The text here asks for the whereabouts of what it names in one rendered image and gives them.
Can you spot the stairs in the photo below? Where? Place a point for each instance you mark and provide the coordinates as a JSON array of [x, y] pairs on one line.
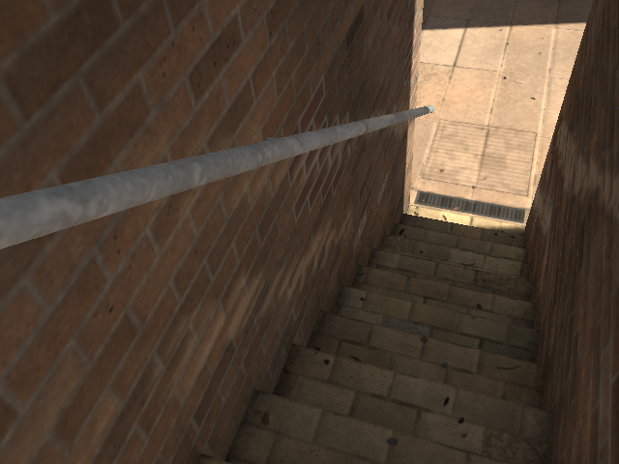
[[430, 357]]

